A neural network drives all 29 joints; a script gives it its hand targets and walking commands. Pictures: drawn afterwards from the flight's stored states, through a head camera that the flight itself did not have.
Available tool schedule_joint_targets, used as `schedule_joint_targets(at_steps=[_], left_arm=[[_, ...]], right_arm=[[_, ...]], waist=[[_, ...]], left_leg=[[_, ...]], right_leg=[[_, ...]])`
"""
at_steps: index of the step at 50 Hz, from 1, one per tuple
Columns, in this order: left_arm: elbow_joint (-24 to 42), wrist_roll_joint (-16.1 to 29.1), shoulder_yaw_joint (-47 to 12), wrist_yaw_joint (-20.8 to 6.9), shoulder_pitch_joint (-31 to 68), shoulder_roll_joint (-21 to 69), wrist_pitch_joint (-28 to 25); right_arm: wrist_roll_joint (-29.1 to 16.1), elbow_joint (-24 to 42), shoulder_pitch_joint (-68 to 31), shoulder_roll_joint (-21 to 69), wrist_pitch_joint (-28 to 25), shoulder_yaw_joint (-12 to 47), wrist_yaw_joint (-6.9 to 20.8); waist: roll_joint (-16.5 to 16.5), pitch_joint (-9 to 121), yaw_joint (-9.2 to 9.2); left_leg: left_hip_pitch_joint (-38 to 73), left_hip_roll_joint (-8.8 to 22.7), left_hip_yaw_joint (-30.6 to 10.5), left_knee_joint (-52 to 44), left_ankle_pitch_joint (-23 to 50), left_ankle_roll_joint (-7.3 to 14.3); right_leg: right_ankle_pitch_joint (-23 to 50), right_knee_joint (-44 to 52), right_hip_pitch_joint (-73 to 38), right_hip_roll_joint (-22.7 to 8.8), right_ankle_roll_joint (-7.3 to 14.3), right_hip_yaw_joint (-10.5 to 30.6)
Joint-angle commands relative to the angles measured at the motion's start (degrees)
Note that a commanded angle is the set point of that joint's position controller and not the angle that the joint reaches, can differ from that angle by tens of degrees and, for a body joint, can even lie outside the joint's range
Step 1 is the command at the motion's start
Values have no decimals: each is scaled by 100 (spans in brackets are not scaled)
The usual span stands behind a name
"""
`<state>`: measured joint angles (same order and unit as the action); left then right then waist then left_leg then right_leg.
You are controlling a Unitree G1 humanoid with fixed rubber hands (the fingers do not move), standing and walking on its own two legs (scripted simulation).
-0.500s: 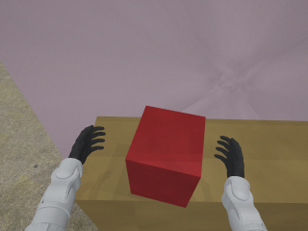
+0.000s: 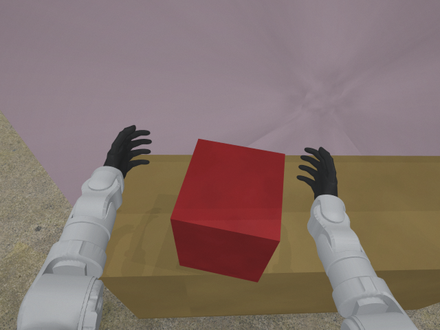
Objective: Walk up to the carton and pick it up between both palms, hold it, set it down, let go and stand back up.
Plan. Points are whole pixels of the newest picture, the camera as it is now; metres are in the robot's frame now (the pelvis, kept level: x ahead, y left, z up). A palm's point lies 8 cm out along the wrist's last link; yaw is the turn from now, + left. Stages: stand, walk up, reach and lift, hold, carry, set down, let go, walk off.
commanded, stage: reach and lift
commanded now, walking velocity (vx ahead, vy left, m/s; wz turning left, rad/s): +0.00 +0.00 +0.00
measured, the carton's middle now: (229, 213) +0.39 -0.04 -0.10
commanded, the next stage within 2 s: none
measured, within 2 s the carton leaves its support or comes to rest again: neither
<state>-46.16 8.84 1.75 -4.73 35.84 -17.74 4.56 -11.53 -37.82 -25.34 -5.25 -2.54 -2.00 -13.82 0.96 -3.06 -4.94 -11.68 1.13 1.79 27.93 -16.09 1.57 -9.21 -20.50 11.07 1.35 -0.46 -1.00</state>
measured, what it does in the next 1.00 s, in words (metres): lowers itself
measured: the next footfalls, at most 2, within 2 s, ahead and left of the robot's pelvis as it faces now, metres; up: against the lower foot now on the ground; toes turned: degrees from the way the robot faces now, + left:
none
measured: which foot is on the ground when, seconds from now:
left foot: down 0.00-1.00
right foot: down 0.00-1.00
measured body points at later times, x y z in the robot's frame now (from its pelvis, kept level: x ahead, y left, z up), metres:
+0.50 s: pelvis +0.00 +0.00 -0.01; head +0.04 +0.02 +0.43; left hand +0.44 +0.16 +0.03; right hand +0.36 -0.20 +0.02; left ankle -0.01 +0.09 -0.74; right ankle +0.02 -0.13 -0.74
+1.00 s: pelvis -0.04 -0.01 -0.09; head +0.07 +0.03 +0.35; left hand +0.43 +0.16 -0.08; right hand +0.37 -0.20 -0.07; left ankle -0.01 +0.09 -0.74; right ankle +0.02 -0.13 -0.74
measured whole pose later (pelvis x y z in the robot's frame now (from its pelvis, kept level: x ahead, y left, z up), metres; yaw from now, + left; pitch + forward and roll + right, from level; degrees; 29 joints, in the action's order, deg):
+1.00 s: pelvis -0.04 -0.01 -0.09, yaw +0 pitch +26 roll -3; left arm -84.5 11.0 -4.2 -1.2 55.1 -17.0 -24.8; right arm -12.9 -76.4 -47.3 -3.6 -27.2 -5.3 -10.8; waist -0.7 13.2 -7.4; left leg -63.5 1.0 -1.6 62.4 -25.0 0.9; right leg -19.4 -56.4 63.2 0.8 0.3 -4.0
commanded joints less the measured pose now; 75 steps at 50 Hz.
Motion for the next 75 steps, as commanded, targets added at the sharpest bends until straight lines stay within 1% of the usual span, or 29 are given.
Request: schedule_joint_targets(at_steps=[1, 8, 12, 13, 14, 15, 17, 18, 19, 20, 21, 22, 23, 24, 26, 28, 31, 34, 38, 43, 46, 50, 54, 57, 61, 65, 69, 73, 75], left_arm=[[650, 16, 175, 47, 2601, -888, -239], [-182, 28, 37, 124, 3351, -846, -406], [-867, 41, -43, 98, 3433, -768, -560], [-878, 24, 23, 97, 3547, -825, -658], [-1117, -79, 11, 95, 3378, -705, -712], [-1139, -114, 46, 85, 3400, -695, -806], [-1480, -146, 2, 46, 3202, -572, -1084], [-1532, -160, 75, 39, 3189, -600, -1246], [-2041, -246, 72, 14, 3108, -549, -1398], [-1689, -236, 111, 47, 3326, -610, -1564], [-2331, -254, 45, 39, 3194, -513, -1711], [-1987, -192, 77, 81, 3502, -636, -1875], [-2313, -148, -17, 113, 3521, -594, -2007], [-2233, -102, 28, 148, 3623, -699, -2146], [-2483, -8, -55, 196, 3785, -708, -2414], [-2758, 20, -150, 226, 3817, -608, -2627], [-3135, 69, -287, 240, 3945, -590, -2787], [-3220, 134, -402, 267, 4098, -616, -2895], [-3533, 197, -511, 289, 4273, -601, -3053], [-3408, 274, -581, 338, 4404, -598, -3208], [-3142, 283, -609, 356, 4562, -597, -3223], [-2824, 191, -512, 374, 4501, -599, -3075], [-2546, 36, -399, 368, 4364, -496, -2920], [-2275, -97, -267, 385, 4386, -459, -2856], [-2380, -278, -51, 397, 4351, -338, -2765], [-2457, -502, 159, 400, 4388, -128, -2733], [-2484, -934, 518, 360, 4342, 247, -2737], [-2528, -1531, 991, 301, 4297, 697, -2821], [-2598, -1898, 1122, 234, 4342, 1259, -2894]], right_arm=[[28, 692, -2126, -587, -173, -178, 7], [55, -36, -2893, -697, -205, -283, 78], [-14, -593, -3022, -669, -288, -203, 88], [-23, -568, -3118, -652, -366, -200, 85], [-14, -905, -2955, -615, -427, -175, 90], [-19, -981, -2956, -603, -530, -196, 95], [36, -1301, -2765, -473, -777, -188, 119], [51, -1302, -2809, -444, -923, -182, 128], [110, -1796, -2718, -322, -1029, -167, 151], [107, -1575, -2905, -452, -1220, -283, 152], [163, -2075, -2830, -260, -1328, -214, 179], [131, -1822, -3110, -386, -1502, -309, 191], [153, -2026, -3158, -311, -1623, -273, 212], [136, -1847, -3300, -361, -1755, -277, 219], [149, -1985, -3415, -295, -1942, -266, 239], [134, -2394, -3426, -293, -2128, -284, 278], [30, -2943, -3595, -404, -2360, -301, 304], [-65, -3172, -3770, -478, -2543, -302, 303], [-103, -3449, -3974, -526, -2627, -323, 342], [-199, -3343, -4098, -559, -2712, -260, 352], [-122, -3155, -4233, -587, -2709, -349, 314], [-123, -2958, -4290, -598, -2624, -399, 263], [-35, -2844, -4176, -488, -2514, -430, 165], [94, -2647, -4230, -348, -2503, -506, 108], [317, -2603, -4315, -75, -2439, -596, 65], [615, -2675, -4380, 263, -2439, -789, -10], [979, -2750, -4405, 786, -2544, -930, 2], [1672, -2848, -4426, 1429, -2778, -1242, 52], [2120, -3038, -4441, 2030, -2918, -1394, 150]], waist=[[-572, 2977, -111], [-733, 3384, -209], [-646, 3316, -306], [-640, 3499, -252], [-706, 3425, -300], [-771, 3534, -282], [-767, 3563, -356], [-722, 3664, -323], [-705, 3273, -368], [-759, 3624, -339], [-687, 3254, -384], [-742, 3626, -335], [-734, 3613, -380], [-694, 3976, -326], [-743, 4400, -351], [-857, 4532, -384], [-959, 4585, -441], [-1034, 4877, -440], [-1100, 5081, -392], [-1190, 5780, -294], [-1227, 6173, -319], [-1284, 6310, -261], [-1301, 6407, -289], [-1233, 6558, -257], [-1042, 6170, -164], [-891, 6019, -180], [-826, 5824, -29], [-630, 5741, 72], [-682, 5617, 135]], left_leg=[[706, -31, -96, -235, 2345, -407], [770, -8, -170, -54, 2430, -492], [689, -13, -229, 68, 2529, -481], [636, -28, -219, 104, 2580, -485], [712, -18, -258, 157, 2706, -528], [755, -14, -265, 221, 2837, -564], [736, -37, -281, 355, 2882, -580], [635, -67, -271, 418, 2943, -573], [395, -63, -310, 444, 2730, -556], [368, -56, -310, 482, 2748, -587], [150, -54, -339, 561, 2541, -555], [58, -60, -320, 621, 2529, -570], [-64, -49, -348, 730, 2440, -575], [-118, -70, -327, 849, 2501, -576], [-306, -97, -336, 1113, 2507, -601], [-493, -76, -379, 1366, 2523, -644], [-718, -47, -442, 1736, 2528, -695], [-947, -56, -457, 1985, 2392, -713], [-1385, -40, -477, 2178, 1855, -686], [-1690, -82, -424, 2509, 1724, -698], [-1866, -121, -387, 2704, 1592, -711], [-2049, -158, -378, 2803, 1418, -693], [-2167, -186, -342, 2862, 1346, -662], [-2307, -202, -306, 2927, 1276, -624], [-2702, -224, -254, 2851, 828, -496], [-2974, -234, -185, 2817, 612, -406], [-2931, -236, -137, 2778, 808, -381], [-3046, -270, -31, 2698, 889, -322], [-2875, -239, -15, 2605, 982, -339]], right_leg=[[1877, -81, -791, 96, 87, -111], [1775, -143, -344, 124, 127, -222], [1875, -203, -175, 131, 124, -251], [1901, -244, -158, 122, 99, -252], [1950, -278, -73, 142, 114, -271], [1913, -268, 38, 142, 124, -281], [1814, -283, 267, 152, 148, -287], [1943, -344, 231, 141, 136, -268], [1746, -401, 396, 109, 126, -263], [1832, -488, 446, 110, 111, -306], [1589, -549, 649, 89, 109, -288], [1661, -653, 726, 77, 102, -311], [1568, -773, 914, 68, 93, -319], [1688, -893, 920, 69, 62, -321], [1682, -1140, 1152, 52, 34, -303], [1563, -1418, 1574, 63, 46, -339], [1350, -1735, 2174, 68, 53, -388], [1223, -2010, 2581, 67, 22, -422], [713, -2351, 3147, 54, 10, -460], [547, -2727, 3464, 62, 6, -456], [431, -2903, 3607, 75, 19, -435], [352, -3026, 3658, 76, 37, -386], [344, -3021, 3526, 69, 79, -289], [335, -3054, 3424, 70, 78, -246], [78, -3058, 3170, 23, 66, -151], [45, -3037, 2882, -20, 57, -42], [248, -2991, 2661, -19, 57, -44], [518, -2938, 2203, -45, 1, 36], [565, -2850, 2150, -32, 23, -17]])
